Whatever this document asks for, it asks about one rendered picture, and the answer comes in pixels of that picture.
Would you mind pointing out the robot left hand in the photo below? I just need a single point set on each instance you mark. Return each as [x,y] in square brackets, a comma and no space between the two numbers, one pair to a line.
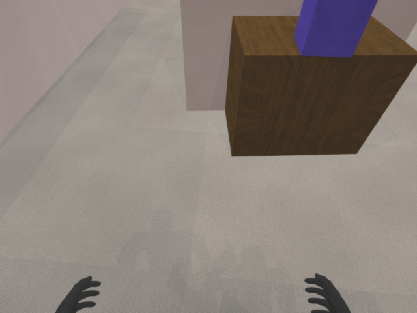
[71,304]

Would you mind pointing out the robot right hand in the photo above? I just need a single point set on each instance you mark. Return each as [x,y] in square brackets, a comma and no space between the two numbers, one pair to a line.
[333,300]

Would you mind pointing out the carton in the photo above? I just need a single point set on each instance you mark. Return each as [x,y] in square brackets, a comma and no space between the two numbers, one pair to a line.
[332,28]

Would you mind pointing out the pedestal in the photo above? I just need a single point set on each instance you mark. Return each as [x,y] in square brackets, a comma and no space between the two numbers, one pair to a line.
[280,102]

